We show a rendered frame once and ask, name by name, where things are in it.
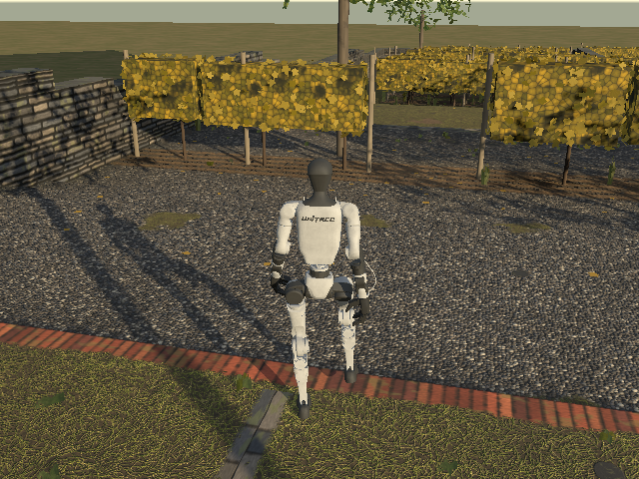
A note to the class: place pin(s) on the left robot hand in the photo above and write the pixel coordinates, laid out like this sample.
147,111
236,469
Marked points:
276,281

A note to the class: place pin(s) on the right robot hand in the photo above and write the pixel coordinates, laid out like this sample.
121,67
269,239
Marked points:
363,312

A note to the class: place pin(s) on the left robot forearm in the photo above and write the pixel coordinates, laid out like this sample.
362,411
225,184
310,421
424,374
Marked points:
278,261

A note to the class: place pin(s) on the robot right upper arm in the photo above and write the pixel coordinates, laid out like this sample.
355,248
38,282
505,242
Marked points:
352,227

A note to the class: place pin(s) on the right robot forearm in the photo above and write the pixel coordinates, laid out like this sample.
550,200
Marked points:
359,275

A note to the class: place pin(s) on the robot right shin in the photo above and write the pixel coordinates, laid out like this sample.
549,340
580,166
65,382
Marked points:
348,341

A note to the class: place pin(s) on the robot shin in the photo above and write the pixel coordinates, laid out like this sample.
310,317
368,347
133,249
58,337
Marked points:
301,371
348,341

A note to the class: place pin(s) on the robot left upper arm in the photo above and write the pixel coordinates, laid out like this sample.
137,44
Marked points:
287,212

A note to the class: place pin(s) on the robot left shin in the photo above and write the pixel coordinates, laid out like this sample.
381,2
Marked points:
301,371

